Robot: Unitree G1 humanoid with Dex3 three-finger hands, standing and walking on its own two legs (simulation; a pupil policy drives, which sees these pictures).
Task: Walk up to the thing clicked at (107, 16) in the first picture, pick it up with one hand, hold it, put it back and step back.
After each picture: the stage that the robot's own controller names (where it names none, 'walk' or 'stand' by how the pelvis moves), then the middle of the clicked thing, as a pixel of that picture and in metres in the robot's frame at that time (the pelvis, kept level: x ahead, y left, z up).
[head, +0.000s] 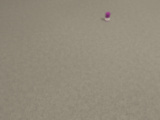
stand; (107, 16) +1.91 -0.39 -0.72
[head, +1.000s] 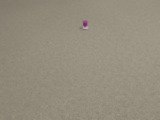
walk; (85, 25) +1.80 +0.02 -0.69
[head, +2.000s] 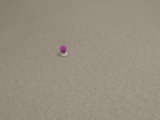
walk; (63, 51) +1.20 +0.24 -0.71
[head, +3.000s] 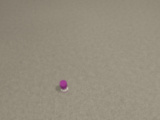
walk; (63, 86) +0.74 +0.21 -0.71
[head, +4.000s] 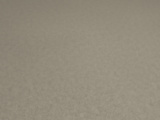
walk; out of the picture +0.40 +0.14 -0.69
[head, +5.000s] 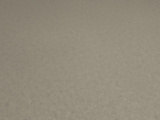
stand; out of the picture +0.27 +0.15 -0.71
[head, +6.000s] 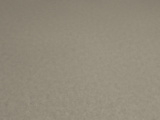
stand; out of the picture +0.27 +0.15 -0.72
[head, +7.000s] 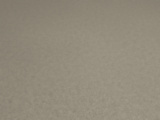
stand; out of the picture +0.28 +0.14 -0.72
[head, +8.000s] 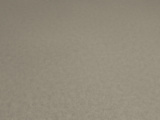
stand; out of the picture +0.27 +0.16 -0.73
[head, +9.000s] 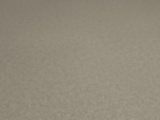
stand; out of the picture +0.26 +0.16 -0.73
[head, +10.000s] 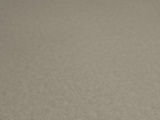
go down; out of the picture +0.27 +0.15 -0.71
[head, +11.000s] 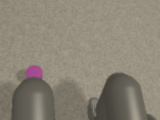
go down; (35, 75) +0.37 +0.15 -0.30
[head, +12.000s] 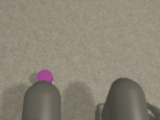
close in; (45, 79) +0.37 +0.14 -0.32
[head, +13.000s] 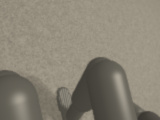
close in; out of the picture +0.37 +0.18 -0.23
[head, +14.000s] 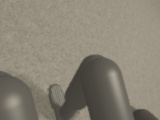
close; out of the picture +0.38 +0.19 -0.22
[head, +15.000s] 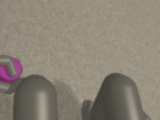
lift; (8, 76) +0.33 +0.23 -0.13
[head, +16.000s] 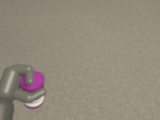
hold; (33, 90) +0.31 +0.16 +0.03
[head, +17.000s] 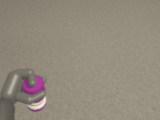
hold; (35, 94) +0.31 +0.16 +0.00
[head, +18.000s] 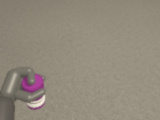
hold; (34, 92) +0.31 +0.17 +0.00
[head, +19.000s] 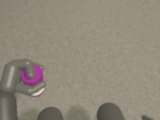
crouch; (33, 81) +0.35 +0.16 -0.07
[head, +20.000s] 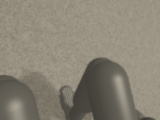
lower; out of the picture +0.41 +0.20 -0.21
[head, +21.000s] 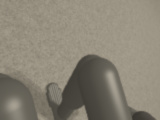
lower; out of the picture +0.41 +0.23 -0.23
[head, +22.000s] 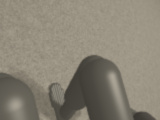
lower; out of the picture +0.41 +0.22 -0.23
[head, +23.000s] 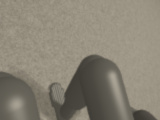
lower; out of the picture +0.40 +0.22 -0.23
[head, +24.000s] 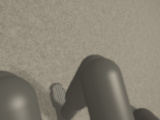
lower; out of the picture +0.40 +0.21 -0.23
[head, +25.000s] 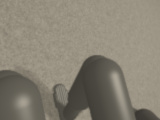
withdraw; out of the picture +0.38 +0.19 -0.23
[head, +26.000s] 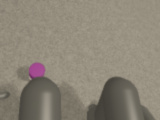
walk; (36, 73) +0.39 +0.16 -0.29
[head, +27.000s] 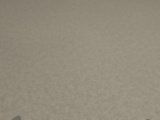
stand; out of the picture +0.30 +0.14 -0.65
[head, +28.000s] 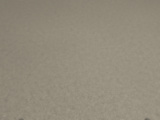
stand; out of the picture +0.32 +0.15 -0.67
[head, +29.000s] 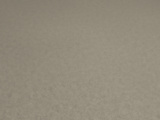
stand; out of the picture +0.31 +0.14 -0.68
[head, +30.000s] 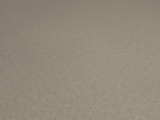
walk; out of the picture +0.32 +0.14 -0.72
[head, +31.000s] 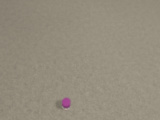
walk; (66, 104) +0.44 +0.07 -0.70
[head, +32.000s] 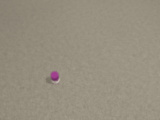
walk; (55, 77) +0.68 +0.21 -0.69
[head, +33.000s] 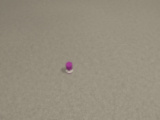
stand; (69, 67) +0.96 +0.14 -0.70
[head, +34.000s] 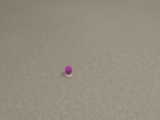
stand; (68, 72) +0.95 +0.14 -0.72
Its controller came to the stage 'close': yes
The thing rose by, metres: 0.72
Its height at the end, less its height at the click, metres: +0.00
